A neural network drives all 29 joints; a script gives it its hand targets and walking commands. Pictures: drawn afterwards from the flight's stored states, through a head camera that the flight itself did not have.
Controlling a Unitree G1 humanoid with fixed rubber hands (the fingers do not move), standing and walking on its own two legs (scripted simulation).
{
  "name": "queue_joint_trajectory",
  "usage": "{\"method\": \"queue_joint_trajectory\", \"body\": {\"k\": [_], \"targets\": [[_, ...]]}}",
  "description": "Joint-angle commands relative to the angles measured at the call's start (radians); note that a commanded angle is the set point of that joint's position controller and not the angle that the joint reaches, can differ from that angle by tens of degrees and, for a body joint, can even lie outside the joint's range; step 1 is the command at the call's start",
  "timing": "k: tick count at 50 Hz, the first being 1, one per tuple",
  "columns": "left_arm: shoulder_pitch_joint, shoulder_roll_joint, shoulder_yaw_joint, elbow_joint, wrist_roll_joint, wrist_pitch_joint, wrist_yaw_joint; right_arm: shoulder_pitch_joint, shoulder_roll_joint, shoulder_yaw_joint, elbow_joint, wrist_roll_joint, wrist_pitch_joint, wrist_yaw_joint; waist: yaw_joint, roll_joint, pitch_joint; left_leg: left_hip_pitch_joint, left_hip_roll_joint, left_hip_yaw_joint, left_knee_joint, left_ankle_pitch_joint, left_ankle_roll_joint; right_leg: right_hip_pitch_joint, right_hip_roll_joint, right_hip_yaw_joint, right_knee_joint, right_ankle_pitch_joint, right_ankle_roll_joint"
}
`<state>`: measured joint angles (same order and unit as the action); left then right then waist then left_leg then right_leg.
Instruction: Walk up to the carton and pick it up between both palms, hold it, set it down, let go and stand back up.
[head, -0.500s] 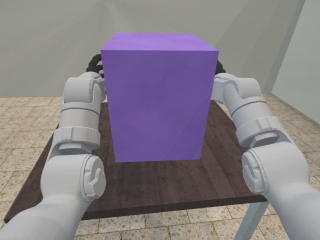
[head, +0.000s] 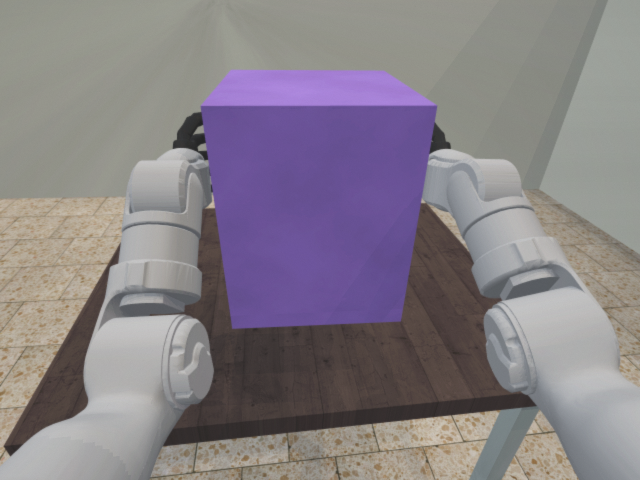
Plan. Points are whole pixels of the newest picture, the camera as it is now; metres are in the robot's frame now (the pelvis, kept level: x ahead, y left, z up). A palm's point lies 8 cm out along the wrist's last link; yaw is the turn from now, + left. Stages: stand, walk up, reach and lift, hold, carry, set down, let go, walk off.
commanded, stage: hold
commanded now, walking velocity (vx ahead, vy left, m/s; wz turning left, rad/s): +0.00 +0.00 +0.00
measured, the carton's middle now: (313, 191) +0.37 +0.01 +0.28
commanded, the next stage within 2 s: set down in 0.24 s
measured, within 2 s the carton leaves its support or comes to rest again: neither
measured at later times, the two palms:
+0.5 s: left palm (185, 168) +0.38 +0.16 +0.30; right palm (426, 169) +0.37 -0.13 +0.31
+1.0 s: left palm (194, 203) +0.42 +0.17 +0.24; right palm (403, 221) +0.40 -0.12 +0.22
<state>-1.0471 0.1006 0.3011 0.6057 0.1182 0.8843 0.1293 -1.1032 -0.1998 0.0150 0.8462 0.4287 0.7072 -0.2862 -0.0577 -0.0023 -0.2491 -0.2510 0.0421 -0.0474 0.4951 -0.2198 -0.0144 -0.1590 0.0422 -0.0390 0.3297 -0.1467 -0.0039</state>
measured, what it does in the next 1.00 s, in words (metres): stands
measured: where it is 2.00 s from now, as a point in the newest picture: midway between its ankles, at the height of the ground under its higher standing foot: outside the picture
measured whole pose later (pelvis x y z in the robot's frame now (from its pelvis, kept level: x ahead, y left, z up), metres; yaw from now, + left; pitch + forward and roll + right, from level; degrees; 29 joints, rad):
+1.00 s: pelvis +0.02 +0.00 +0.00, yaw +1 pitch -5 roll -2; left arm -0.90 0.12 0.27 0.61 0.12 0.56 0.05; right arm -0.84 -0.02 -0.09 0.76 0.26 0.34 -0.28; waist -0.08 -0.09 -0.08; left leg -0.11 0.03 -0.06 0.43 -0.23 -0.01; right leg -0.02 0.03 -0.05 0.28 -0.17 0.00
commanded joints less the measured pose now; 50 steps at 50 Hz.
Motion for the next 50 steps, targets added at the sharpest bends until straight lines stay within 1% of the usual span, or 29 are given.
{"method": "queue_joint_trajectory", "body": {"k": [1,4,7,10,12,13,14,15,16,18,19,20,21,23,25,27,28,30,32,33,35,36,37,39,41,42,43,46,50], "targets": [[-1.041,-0.7,-0.349,-0.249,-0.219,-0.101,-0.167,-1.13,0.721,0.153,-0.412,0.206,-0.047,0.165,-0.014,0.09,-0.375,0.144,-0.07,-0.034,-0.082,0.238,-0.045,0.104,0.05,0.08,-0.038,0.157,0.022],[-1.044,-0.709,-0.355,-0.244,-0.222,-0.099,-0.166,-1.137,0.717,0.149,-0.414,0.203,-0.047,0.167,-0.019,0.091,-0.37,0.139,-0.069,-0.035,-0.084,0.232,-0.048,0.1,0.051,0.079,-0.039,0.148,0.021],[-1.045,-0.705,-0.348,-0.241,-0.219,-0.1,-0.165,-1.139,0.721,0.15,-0.412,0.203,-0.048,0.169,-0.009,0.087,-0.362,0.136,-0.069,-0.035,-0.086,0.222,-0.044,0.096,0.051,0.081,-0.042,0.136,0.02],[-1.053,-0.709,-0.352,-0.24,-0.221,-0.101,-0.163,-1.142,0.721,0.149,-0.404,0.203,-0.046,0.172,-0.01,0.089,-0.364,0.136,-0.067,-0.036,-0.087,0.223,-0.046,0.092,0.052,0.08,-0.04,0.138,0.02],[-1.049,-0.699,-0.338,-0.228,-0.215,-0.1,-0.162,-1.139,0.72,0.148,-0.397,0.202,-0.046,0.173,-0.004,0.081,-0.357,0.132,-0.068,-0.034,-0.089,0.209,-0.042,0.09,0.051,0.082,-0.043,0.126,0.02],[-0.968,-0.675,-0.318,-0.203,-0.216,-0.116,-0.176,-1.149,0.767,0.172,-0.412,0.194,-0.07,0.168,0.004,0.039,-0.342,0.13,-0.095,-0.016,-0.106,0.211,-0.012,0.106,0.04,0.066,-0.057,0.145,0.037],[-0.985,-0.673,-0.313,-0.195,-0.219,-0.13,-0.181,-1.166,0.767,0.164,-0.402,0.183,-0.081,0.167,0.005,0.041,-0.35,0.132,-0.094,-0.019,-0.108,0.204,-0.012,0.096,0.037,0.067,-0.058,0.137,0.039],[-1.003,-0.665,-0.308,-0.189,-0.218,-0.143,-0.184,-1.183,0.763,0.152,-0.394,0.165,-0.094,0.168,0.004,0.044,-0.362,0.131,-0.093,-0.018,-0.109,0.192,-0.012,0.089,0.034,0.063,-0.057,0.125,0.04],[-1.033,-0.647,-0.286,-0.157,-0.211,-0.158,-0.189,-1.207,0.759,0.128,-0.358,0.14,-0.105,0.168,-0.001,0.04,-0.346,0.125,-0.093,-0.016,-0.117,0.149,-0.011,0.072,0.029,0.059,-0.062,0.082,0.041],[-1.07,-0.62,-0.242,-0.092,-0.192,-0.194,-0.204,-1.193,0.761,0.074,-0.267,0.081,-0.137,0.169,-0.011,0.034,-0.291,0.115,-0.091,-0.015,-0.139,0.057,-0.005,0.048,0.015,0.056,-0.073,0.0,0.038],[-1.072,-0.605,-0.213,-0.051,-0.176,-0.214,-0.214,-1.189,0.759,0.043,-0.239,0.043,-0.161,0.172,-0.01,0.03,-0.266,0.104,-0.09,-0.01,-0.152,0.011,-0.002,0.047,0.01,0.052,-0.077,-0.046,0.034],[-1.068,-0.602,-0.201,-0.027,-0.167,-0.234,-0.222,-1.167,0.757,0.021,-0.223,0.015,-0.182,0.174,-0.017,0.023,-0.254,0.11,-0.088,-0.01,-0.16,-0.009,0.0,0.054,0.009,0.048,-0.079,-0.062,0.031],[-1.076,-0.608,-0.208,-0.027,-0.165,-0.257,-0.226,-1.151,0.76,0.003,-0.218,-0.008,-0.206,0.177,-0.026,0.033,-0.264,0.116,-0.086,-0.01,-0.165,-0.008,-0.005,0.066,0.014,0.041,-0.073,-0.057,0.026],[-1.084,-0.604,-0.207,-0.015,-0.155,-0.297,-0.231,-1.128,0.769,-0.014,-0.199,-0.039,-0.243,0.178,-0.03,0.05,-0.285,0.138,-0.084,-0.003,-0.168,0.009,-0.009,0.086,0.023,0.035,-0.069,-0.037,0.023],[-1.083,-0.619,-0.233,-0.024,-0.149,-0.331,-0.229,-1.098,0.765,-0.014,-0.186,-0.058,-0.282,0.181,-0.04,0.089,-0.33,0.188,-0.08,-0.001,-0.157,0.074,-0.024,0.108,0.036,0.026,-0.061,0.021,0.016],[-1.031,-0.613,-0.226,0.013,-0.127,-0.348,-0.233,-1.066,0.746,-0.018,-0.164,-0.078,-0.307,0.177,-0.044,0.092,-0.316,0.218,-0.081,0.003,-0.153,0.122,-0.031,0.129,0.041,0.02,-0.068,0.046,0.014],[-0.997,-0.599,-0.205,0.032,-0.104,-0.352,-0.238,-1.045,0.739,-0.021,-0.149,-0.09,-0.318,0.175,-0.039,0.085,-0.287,0.219,-0.085,0.008,-0.155,0.131,-0.027,0.137,0.04,0.018,-0.073,0.046,0.016],[-0.936,-0.591,-0.188,0.069,-0.071,-0.355,-0.251,-1.024,0.718,-0.04,-0.139,-0.12,-0.341,0.17,-0.047,0.08,-0.223,0.204,-0.088,0.015,-0.171,0.112,-0.026,0.149,0.037,0.012,-0.083,0.028,0.018],[-0.903,-0.598,-0.194,0.07,-0.055,-0.362,-0.262,-1.022,0.71,-0.04,-0.165,-0.138,-0.371,0.167,-0.048,0.087,-0.199,0.201,-0.09,0.022,-0.181,0.109,-0.028,0.161,0.035,0.007,-0.088,0.02,0.02],[-0.891,-0.613,-0.214,0.053,-0.06,-0.366,-0.263,-1.029,0.713,-0.028,-0.198,-0.139,-0.388,0.166,-0.051,0.096,-0.215,0.219,-0.091,0.025,-0.174,0.146,-0.033,0.17,0.036,0.003,-0.086,0.044,0.02],[-0.888,-0.645,-0.267,0.003,-0.082,-0.377,-0.263,-1.054,0.722,0.012,-0.277,-0.128,-0.42,0.16,-0.055,0.117,-0.27,0.281,-0.092,0.028,-0.144,0.262,-0.047,0.179,0.039,-0.001,-0.083,0.109,0.02],[-0.884,-0.658,-0.29,-0.017,-0.091,-0.382,-0.259,-1.063,0.73,0.039,-0.31,-0.118,-0.43,0.157,-0.051,0.115,-0.287,0.308,-0.094,0.031,-0.13,0.315,-0.051,0.183,0.041,-0.005,-0.083,0.134,0.023],[-0.876,-0.672,-0.32,-0.048,-0.101,-0.387,-0.256,-1.066,0.738,0.061,-0.348,-0.112,-0.441,0.154,-0.05,0.128,-0.311,0.336,-0.094,0.03,-0.115,0.372,-0.057,0.188,0.042,-0.005,-0.081,0.164,0.025],[-0.862,-0.687,-0.353,-0.086,-0.118,-0.39,-0.25,-1.069,0.754,0.105,-0.408,-0.099,-0.452,0.147,-0.048,0.12,-0.338,0.365,-0.097,0.033,-0.094,0.434,-0.059,0.193,0.041,-0.004,-0.078,0.205,0.03],[-0.854,-0.703,-0.386,-0.133,-0.132,-0.392,-0.245,-1.063,0.77,0.151,-0.459,-0.087,-0.461,0.143,-0.045,0.116,-0.366,0.377,-0.1,0.033,-0.085,0.462,-0.058,0.208,0.038,-0.004,-0.075,0.234,0.034],[-0.848,-0.706,-0.405,-0.152,-0.137,-0.39,-0.242,-1.053,0.771,0.165,-0.479,-0.087,-0.461,0.14,-0.052,0.12,-0.369,0.379,-0.099,0.032,-0.082,0.468,-0.058,0.208,0.036,-0.003,-0.072,0.25,0.036],[-0.843,-0.709,-0.422,-0.173,-0.147,-0.391,-0.241,-1.045,0.78,0.183,-0.505,-0.082,-0.463,0.137,-0.051,0.117,-0.383,0.383,-0.1,0.032,-0.076,0.473,-0.058,0.213,0.034,0.001,-0.069,0.267,0.039],[-0.815,-0.711,-0.455,-0.212,-0.154,-0.385,-0.239,-1.007,0.79,0.219,-0.548,-0.077,-0.46,0.13,-0.056,0.117,-0.394,0.383,-0.104,0.032,-0.071,0.475,-0.055,0.23,0.028,0.009,-0.061,0.321,0.046],[-0.778,-0.698,-0.461,-0.232,-0.147,-0.377,-0.244,-0.945,0.792,0.241,-0.566,-0.08,-0.449,0.125,-0.06,0.105,-0.385,0.369,-0.105,0.031,-0.074,0.464,-0.052,0.263,0.021,0.02,-0.05,0.372,0.053]]}}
